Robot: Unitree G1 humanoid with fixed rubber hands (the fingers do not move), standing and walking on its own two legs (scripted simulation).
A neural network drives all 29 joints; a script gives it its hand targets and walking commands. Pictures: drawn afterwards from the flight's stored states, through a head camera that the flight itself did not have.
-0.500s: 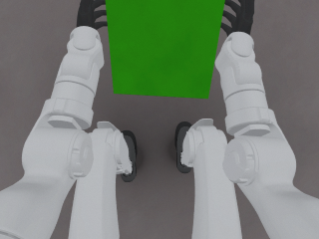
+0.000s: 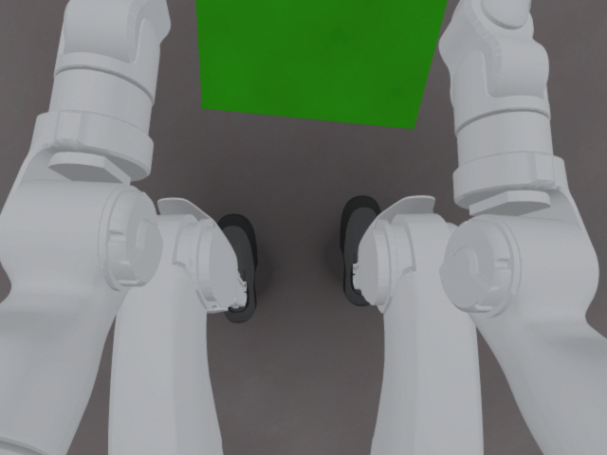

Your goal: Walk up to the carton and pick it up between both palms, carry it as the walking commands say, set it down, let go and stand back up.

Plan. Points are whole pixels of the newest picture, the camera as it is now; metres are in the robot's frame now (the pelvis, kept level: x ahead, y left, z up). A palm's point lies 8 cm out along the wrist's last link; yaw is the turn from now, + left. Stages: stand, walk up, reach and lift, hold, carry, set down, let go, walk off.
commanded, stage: set down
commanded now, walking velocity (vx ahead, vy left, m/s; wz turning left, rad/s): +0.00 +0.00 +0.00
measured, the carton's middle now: out of the picture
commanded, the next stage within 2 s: none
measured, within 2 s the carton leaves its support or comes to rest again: rests again in 0.66 s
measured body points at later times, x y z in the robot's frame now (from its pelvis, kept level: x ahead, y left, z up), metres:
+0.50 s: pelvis +0.02 +0.00 -0.01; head +0.41 -0.02 +0.19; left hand +0.61 +0.12 -0.21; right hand +0.57 -0.20 -0.21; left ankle +0.11 +0.11 -0.40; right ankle +0.13 -0.12 -0.40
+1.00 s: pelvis +0.03 +0.00 -0.02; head +0.42 -0.02 +0.18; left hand +0.61 +0.12 -0.22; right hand +0.58 -0.20 -0.22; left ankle +0.11 +0.11 -0.40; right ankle +0.13 -0.12 -0.40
